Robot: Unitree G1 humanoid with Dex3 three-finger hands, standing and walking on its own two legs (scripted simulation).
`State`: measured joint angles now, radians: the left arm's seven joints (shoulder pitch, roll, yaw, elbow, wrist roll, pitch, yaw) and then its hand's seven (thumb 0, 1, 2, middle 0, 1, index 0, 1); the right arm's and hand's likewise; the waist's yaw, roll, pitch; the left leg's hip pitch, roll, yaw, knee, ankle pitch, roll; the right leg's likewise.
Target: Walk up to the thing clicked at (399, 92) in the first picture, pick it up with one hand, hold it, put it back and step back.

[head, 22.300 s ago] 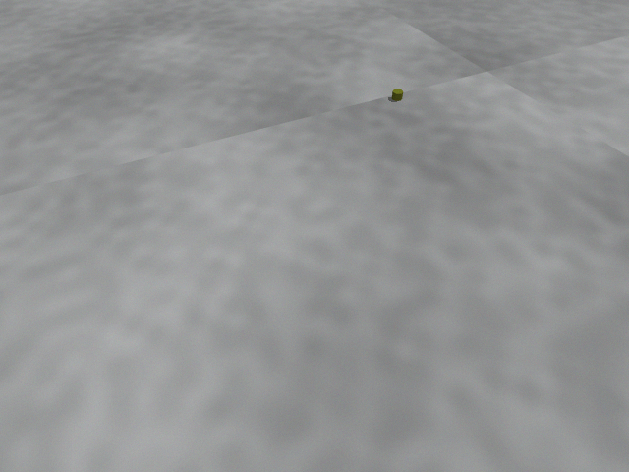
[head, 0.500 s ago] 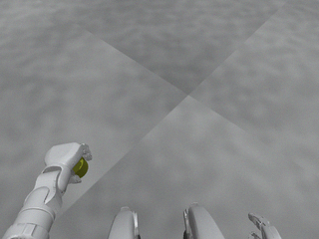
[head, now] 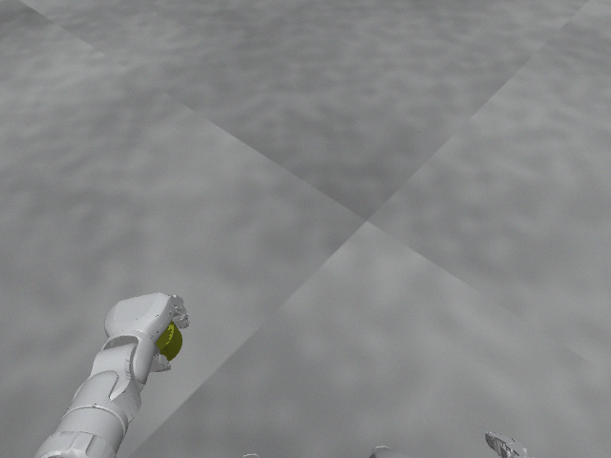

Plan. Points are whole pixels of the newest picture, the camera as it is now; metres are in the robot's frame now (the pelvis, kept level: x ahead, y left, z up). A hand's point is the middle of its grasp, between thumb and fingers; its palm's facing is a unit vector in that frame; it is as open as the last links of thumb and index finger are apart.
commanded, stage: hold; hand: left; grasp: from above
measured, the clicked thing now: (157, 339) +0.33 +0.23 -0.10
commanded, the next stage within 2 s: crouch in 1.92 s
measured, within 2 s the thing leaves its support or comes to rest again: neither
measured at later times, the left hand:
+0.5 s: hand (145, 331) +0.32 +0.22 -0.03, palm faces -0.45 -0.06 -0.89, open 8.1 cm
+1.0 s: hand (143, 341) +0.29 +0.21 -0.01, palm faces -0.44 -0.06 -0.89, open 8.1 cm
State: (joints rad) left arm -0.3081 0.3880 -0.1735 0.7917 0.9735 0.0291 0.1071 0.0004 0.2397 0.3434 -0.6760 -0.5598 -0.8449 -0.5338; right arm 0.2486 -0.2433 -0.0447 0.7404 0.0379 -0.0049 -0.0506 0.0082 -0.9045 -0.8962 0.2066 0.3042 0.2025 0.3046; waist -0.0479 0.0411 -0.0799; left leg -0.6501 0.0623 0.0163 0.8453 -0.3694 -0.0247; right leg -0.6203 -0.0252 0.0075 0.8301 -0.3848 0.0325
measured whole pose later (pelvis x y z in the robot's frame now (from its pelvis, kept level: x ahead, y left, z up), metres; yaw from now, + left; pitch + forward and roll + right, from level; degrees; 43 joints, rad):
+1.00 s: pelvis +0.00 +0.00 +0.03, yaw -1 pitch +2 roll +0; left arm -0.24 0.39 -0.20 0.62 0.99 0.01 -0.04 0.00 0.23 0.37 -0.66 -0.58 -0.83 -0.56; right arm 0.20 -0.25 -0.04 0.68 0.06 0.06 -0.06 0.01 -0.91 -0.90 0.20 0.30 0.20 0.30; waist 0.00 0.05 -0.03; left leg -0.36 0.05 0.05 0.57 -0.25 -0.02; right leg -0.36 -0.03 0.03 0.59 -0.28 0.03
